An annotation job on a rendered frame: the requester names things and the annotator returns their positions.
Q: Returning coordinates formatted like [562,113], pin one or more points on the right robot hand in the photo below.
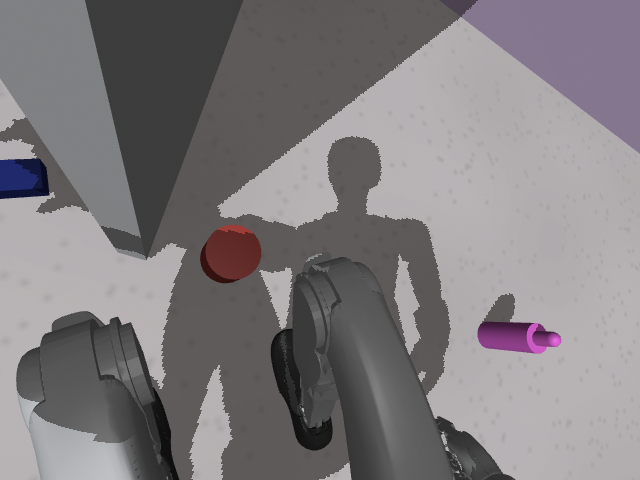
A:
[468,459]

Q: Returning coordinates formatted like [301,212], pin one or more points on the left robot foot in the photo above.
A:
[165,437]

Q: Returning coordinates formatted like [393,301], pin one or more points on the right robot foot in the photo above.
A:
[288,381]

